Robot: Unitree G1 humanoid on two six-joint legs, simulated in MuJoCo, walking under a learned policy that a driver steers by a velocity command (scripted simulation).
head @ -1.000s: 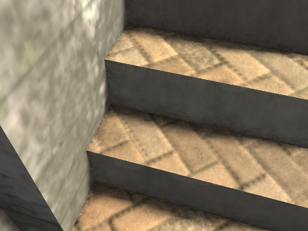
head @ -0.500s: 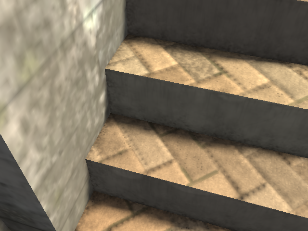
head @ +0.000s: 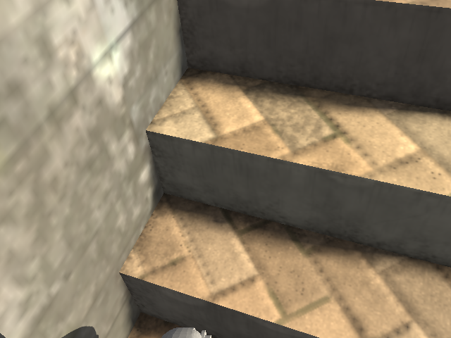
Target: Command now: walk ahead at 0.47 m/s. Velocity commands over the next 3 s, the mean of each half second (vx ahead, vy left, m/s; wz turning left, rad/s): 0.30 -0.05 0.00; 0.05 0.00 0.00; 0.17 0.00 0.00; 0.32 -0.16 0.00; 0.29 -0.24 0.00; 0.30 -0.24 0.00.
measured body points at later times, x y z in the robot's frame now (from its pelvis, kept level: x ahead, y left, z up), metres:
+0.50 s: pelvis +0.17 +0.00 +0.17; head +0.20 +0.01 +0.62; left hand +0.35 +0.21 +0.06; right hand +0.19 -0.24 +0.03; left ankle +0.25 +0.10 -0.53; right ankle +0.17 -0.17 -0.32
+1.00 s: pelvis +0.23 -0.07 +0.21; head +0.24 -0.09 +0.66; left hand +0.30 +0.15 +0.08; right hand +0.25 -0.30 +0.05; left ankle +0.25 +0.11 -0.53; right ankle +0.19 -0.17 -0.53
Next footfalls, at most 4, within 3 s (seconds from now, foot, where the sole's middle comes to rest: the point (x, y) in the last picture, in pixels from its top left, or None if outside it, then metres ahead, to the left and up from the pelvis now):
0.22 left None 0.29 0.11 -0.57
0.64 right None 0.23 -0.17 -0.57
1.94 right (345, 299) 0.43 -0.16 -0.35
2.48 left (249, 265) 0.51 0.03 -0.35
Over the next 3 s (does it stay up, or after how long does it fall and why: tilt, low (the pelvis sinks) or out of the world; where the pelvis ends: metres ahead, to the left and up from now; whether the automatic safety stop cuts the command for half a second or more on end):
stays up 0.51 -0.17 0.50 its command is cut before an obstacle after 1.7 s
